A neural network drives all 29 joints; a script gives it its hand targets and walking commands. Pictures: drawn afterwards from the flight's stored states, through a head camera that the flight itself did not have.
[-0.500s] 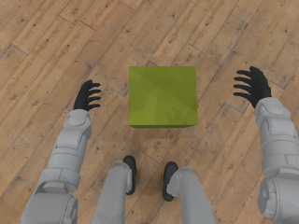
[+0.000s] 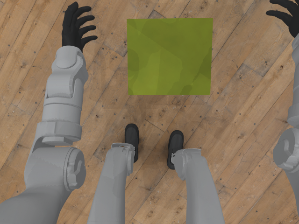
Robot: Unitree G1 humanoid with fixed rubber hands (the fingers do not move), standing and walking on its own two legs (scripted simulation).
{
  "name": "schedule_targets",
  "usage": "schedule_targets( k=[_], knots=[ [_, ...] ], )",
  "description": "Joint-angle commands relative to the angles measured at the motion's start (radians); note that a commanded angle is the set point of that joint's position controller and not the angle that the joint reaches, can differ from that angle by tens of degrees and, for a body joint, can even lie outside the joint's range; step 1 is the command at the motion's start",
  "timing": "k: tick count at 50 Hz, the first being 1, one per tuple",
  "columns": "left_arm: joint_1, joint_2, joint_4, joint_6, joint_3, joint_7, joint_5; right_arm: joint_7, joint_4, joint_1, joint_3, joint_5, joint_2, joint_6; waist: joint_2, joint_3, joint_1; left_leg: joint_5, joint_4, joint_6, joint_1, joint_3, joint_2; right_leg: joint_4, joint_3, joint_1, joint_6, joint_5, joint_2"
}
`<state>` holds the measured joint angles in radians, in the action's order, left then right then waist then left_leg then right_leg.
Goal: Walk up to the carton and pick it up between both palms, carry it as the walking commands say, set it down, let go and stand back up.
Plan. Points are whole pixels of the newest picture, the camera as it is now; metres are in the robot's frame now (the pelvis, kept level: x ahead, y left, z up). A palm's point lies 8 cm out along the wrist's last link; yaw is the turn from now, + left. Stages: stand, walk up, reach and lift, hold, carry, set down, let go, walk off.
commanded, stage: reach and lift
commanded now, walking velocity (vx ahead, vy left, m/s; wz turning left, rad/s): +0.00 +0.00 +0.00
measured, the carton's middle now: (166, 64) +0.52 -0.02 -0.51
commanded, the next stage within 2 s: none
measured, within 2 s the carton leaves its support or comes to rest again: neither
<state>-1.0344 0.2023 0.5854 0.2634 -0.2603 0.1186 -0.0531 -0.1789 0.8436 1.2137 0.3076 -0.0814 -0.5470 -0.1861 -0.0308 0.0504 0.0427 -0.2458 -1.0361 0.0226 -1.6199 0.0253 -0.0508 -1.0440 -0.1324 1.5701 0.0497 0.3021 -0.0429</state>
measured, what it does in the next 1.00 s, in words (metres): lowers itself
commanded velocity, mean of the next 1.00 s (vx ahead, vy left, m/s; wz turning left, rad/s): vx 0.00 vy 0.00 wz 0.00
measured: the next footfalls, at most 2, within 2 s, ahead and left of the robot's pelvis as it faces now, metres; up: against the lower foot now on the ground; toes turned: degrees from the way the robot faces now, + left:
none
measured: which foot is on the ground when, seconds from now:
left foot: down 0.00-1.00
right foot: down 0.00-1.00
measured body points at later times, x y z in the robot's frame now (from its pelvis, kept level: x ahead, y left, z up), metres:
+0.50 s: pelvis -0.06 +0.00 -0.13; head +0.34 +0.00 +0.06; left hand +0.49 +0.21 -0.32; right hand +0.54 -0.25 -0.29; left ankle +0.09 +0.12 -0.62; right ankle +0.07 -0.10 -0.62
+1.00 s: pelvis -0.06 +0.00 -0.25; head +0.33 -0.02 -0.03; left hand +0.51 +0.21 -0.42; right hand +0.55 -0.24 -0.40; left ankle +0.09 +0.12 -0.62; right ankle +0.07 -0.10 -0.62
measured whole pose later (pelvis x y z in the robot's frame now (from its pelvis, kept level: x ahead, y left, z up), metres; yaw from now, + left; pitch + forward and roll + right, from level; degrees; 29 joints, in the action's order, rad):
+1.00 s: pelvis -0.06 +0.00 -0.25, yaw -2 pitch +33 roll +1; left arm -1.48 0.36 0.93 0.26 -0.27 0.16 -0.19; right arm -0.06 1.03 1.64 0.01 -0.22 -0.65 -0.28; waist -0.03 0.52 0.06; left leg -0.50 -2.05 0.02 -2.13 0.02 -0.10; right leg -2.08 -0.08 2.11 0.10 0.55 -0.06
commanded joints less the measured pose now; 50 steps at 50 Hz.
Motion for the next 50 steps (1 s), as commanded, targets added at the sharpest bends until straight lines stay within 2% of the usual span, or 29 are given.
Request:
schedule_targets(
  k=[1,2,3,4,7,8,9,13,15,17,20,21,23,25,26,28,29,31,35,36,38,39,40,41,42,44,45,48,50],
  knots=[
    [-0.357,0.245,-0.213,-0.018,-0.127,-0.002,0.021,-0.011,-0.11,0.344,0.068,-0.004,-0.298,0.019,0.022,-1.414,-0.056,0.537,-0.13,-0.029,0.886,-0.049,0.07,-0.045,0.146,-0.449,-0.034,-0.481,0.089],
    [-0.379,0.252,-0.187,-0.016,-0.132,-0.003,0.028,-0.015,-0.061,0.347,0.05,-0.015,-0.276,0.015,0.006,-1.364,-0.032,0.501,-0.14,-0.034,0.847,-0.048,0.069,-0.061,0.15,-0.418,-0.034,-0.449,0.086],
    [-0.391,0.218,-0.147,-0.005,-0.109,0.002,0.02,-0.022,-0.029,0.356,0.063,-0.003,-0.292,0.013,0.02,-1.318,-0.073,0.439,-0.154,-0.041,0.824,-0.06,0.066,-0.081,0.136,-0.351,-0.033,-0.375,0.09],
    [-0.413,0.241,-0.173,-0.012,-0.137,0.006,0.035,-0.017,-0.075,0.408,0.049,-0.011,-0.289,0.016,0.015,-1.326,-0.029,0.424,-0.18,-0.041,0.786,-0.046,0.076,-0.104,0.148,-0.35,-0.034,-0.365,0.086],
    [-0.426,0.236,-0.139,-0.008,-0.131,0.012,0.022,-0.02,-0.027,0.407,0.053,-0.009,-0.29,0.011,0.04,-1.305,-0.045,0.406,-0.23,-0.049,0.714,-0.049,0.078,-0.175,0.134,-0.283,-0.038,-0.333,0.094],
    [-0.43,0.269,-0.127,-0.009,-0.152,0.015,0.037,-0.013,-0.04,0.425,0.042,-0.018,-0.294,0.008,0.033,-1.322,-0.016,0.398,-0.259,-0.044,0.691,-0.036,0.078,-0.2,0.148,-0.291,-0.039,-0.334,0.089],
    [-0.453,0.265,-0.147,-0.007,-0.14,0.021,0.028,-0.008,-0.034,0.428,0.054,-0.003,-0.321,0.001,0.032,-1.381,-0.045,0.4,-0.282,-0.05,0.711,-0.037,0.079,-0.226,0.137,-0.296,-0.039,-0.335,0.095],
    [-0.494,0.282,-0.092,0.025,-0.134,0.046,0.018,0.001,-0.002,0.495,0.012,-0.017,-0.34,-0.027,0.047,-1.418,-0.015,0.251,-0.358,-0.053,0.674,-0.015,0.089,-0.312,0.116,-0.239,-0.043,-0.18,0.096],
    [-0.617,0.326,-0.202,0.036,-0.114,0.06,-0.026,0.016,-0.087,0.603,-0.011,-0.035,-0.388,-0.043,0.078,-1.544,-0.017,0.155,-0.397,-0.043,0.674,-0.017,0.094,-0.359,0.128,-0.327,-0.038,-0.126,0.093],
    [-0.685,0.396,-0.271,0.054,-0.113,0.076,-0.049,0.04,-0.202,0.697,-0.058,-0.094,-0.4,-0.067,0.092,-1.706,0.024,0.104,-0.444,-0.03,0.712,0.007,0.101,-0.406,0.132,-0.455,-0.038,-0.109,0.095],
    [-0.775,0.447,-0.238,0.093,-0.062,0.087,-0.115,0.073,-0.212,0.798,-0.136,-0.195,-0.406,-0.112,0.124,-1.787,0.049,-0.004,-0.512,-0.004,0.703,-0.003,0.102,-0.482,0.162,-0.567,-0.035,-0.055,0.091],
    [-0.805,0.456,-0.259,0.108,-0.041,0.087,-0.15,0.085,-0.225,0.823,-0.151,-0.212,-0.414,-0.128,0.143,-1.836,0.033,-0.002,-0.533,-0.003,0.71,-0.006,0.105,-0.501,0.16,-0.612,-0.027,-0.077,0.092],
    [-0.782,0.475,-0.296,0.118,-0.059,0.092,-0.128,0.101,-0.31,0.847,-0.168,-0.247,-0.433,-0.143,0.137,-1.845,0.065,0.1,-0.567,0.003,0.625,0.022,0.101,-0.559,0.187,-0.711,-0.021,-0.24,0.095],
    [-0.796,0.494,-0.237,0.102,-0.056,0.079,-0.135,0.126,-0.253,0.854,-0.152,-0.19,-0.466,-0.142,0.149,-1.749,0.03,0.048,-0.615,0.002,0.495,0.039,0.098,-0.607,0.198,-0.686,-0.017,-0.226,0.088],
    [-0.804,0.502,-0.281,0.101,-0.049,0.083,-0.15,0.139,-0.319,0.863,-0.143,-0.188,-0.475,-0.141,0.135,-1.799,0.018,0.097,-0.63,-0.002,0.511,0.049,0.101,-0.627,0.189,-0.71,-0.015,-0.278,0.088],
    [-0.794,0.461,-0.104,0.104,-0.004,0.07,-0.177,0.142,-0.19,0.862,-0.151,-0.172,-0.45,-0.15,0.132,-1.597,-0.008,-0.01,-0.653,0.001,0.423,0.033,0.093,-0.641,0.189,-0.566,-0.015,-0.125,0.075],
    [-0.782,0.459,-0.091,0.102,-0.011,0.066,-0.176,0.142,-0.192,0.857,-0.159,-0.17,-0.445,-0.151,0.126,-1.59,0.001,-0.024,-0.668,0.0,0.417,0.036,0.092,-0.647,0.195,-0.56,-0.012,-0.1,0.07],
    [-0.833,0.435,0.001,0.078,0.004,0.062,-0.166,0.132,-0.026,0.837,-0.149,-0.139,-0.409,-0.138,0.082,-1.354,-0.01,-0.083,-0.698,-0.012,0.337,0.027,0.09,-0.667,0.184,-0.337,-0.01,0.026,0.068],
    [-0.826,0.375,0.161,0.02,-0.001,0.041,-0.138,0.111,0.174,0.78,-0.193,-0.118,-0.319,-0.092,0.098,-1.125,-0.012,-0.111,-0.765,-0.013,0.231,0.014,0.087,-0.713,0.192,-0.195,-0.009,0.079,0.053],
    [-0.854,0.394,0.074,0.003,-0.006,0.044,-0.121,0.116,0.113,0.778,-0.196,-0.125,-0.311,-0.084,0.081,-1.237,0.005,-0.06,-0.784,-0.016,0.291,0.017,0.091,-0.73,0.195,-0.265,-0.007,0.023,0.048],
    [-0.835,0.395,0.149,-0.008,-0.004,0.047,-0.115,0.123,0.165,0.782,-0.199,-0.134,-0.333,-0.064,0.073,-1.198,0.009,-0.034,-0.83,-0.019,0.3,0.01,0.084,-0.776,0.18,-0.173,-0.01,0.028,0.05],
    [-0.832,0.379,0.112,-0.011,0.015,0.049,-0.121,0.125,0.092,0.793,-0.198,-0.139,-0.34,-0.055,0.078,-1.265,-0.005,0.018,-0.846,-0.018,0.353,0.009,0.085,-0.791,0.167,-0.2,-0.012,-0.004,0.049],
    [-0.829,0.395,0.142,-0.019,0.014,0.047,-0.13,0.127,0.123,0.802,-0.216,-0.147,-0.338,-0.051,0.087,-1.184,0.01,-0.018,-0.853,-0.016,0.289,0.014,0.082,-0.811,0.172,-0.182,-0.015,0.021,0.045],
    [-0.853,0.4,0.072,-0.024,0.017,0.051,-0.125,0.131,0.039,0.828,-0.218,-0.156,-0.344,-0.048,0.069,-1.284,0.021,0.023,-0.866,-0.017,0.342,0.02,0.086,-0.824,0.171,-0.238,-0.012,-0.021,0.046],
    [-0.829,0.384,0.202,-0.027,0.035,0.045,-0.147,0.128,0.167,0.804,-0.253,-0.16,-0.31,-0.048,0.086,-1.13,0.021,-0.019,-0.883,-0.019,0.247,0.013,0.08,-0.845,0.172,-0.161,-0.014,0.017,0.041],
    [-0.815,0.376,0.176,-0.039,0.033,0.043,-0.146,0.13,0.115,0.803,-0.25,-0.159,-0.317,-0.041,0.076,-1.148,0.019,0.003,-0.896,-0.022,0.255,0.02,0.08,-0.86,0.173,-0.186,-0.013,-0.005,0.038],
    [-0.769,0.374,0.311,-0.049,0.025,0.036,-0.144,0.128,0.223,0.781,-0.268,-0.167,-0.29,-0.034,0.096,-0.972,0.04,-0.045,-0.911,-0.02,0.132,0.021,0.073,-0.871,0.183,-0.097,-0.016,0.031,0.034],
    [-0.826,0.393,0.173,-0.082,0.054,0.04,-0.162,0.142,0.098,0.8,-0.27,-0.18,-0.302,-0.013,0.093,-1.16,0.022,0.062,-0.948,-0.024,0.241,0.007,0.071,-0.921,0.174,-0.19,-0.017,-0.083,0.035],
    [-0.809,0.405,0.227,-0.094,0.05,0.044,-0.17,0.158,0.114,0.798,-0.286,-0.186,-0.3,-0.005,0.095,-1.147,0.021,0.083,-0.98,-0.021,0.222,0.013,0.064,-0.951,0.171,-0.189,-0.019,-0.113,0.038]
  ],
)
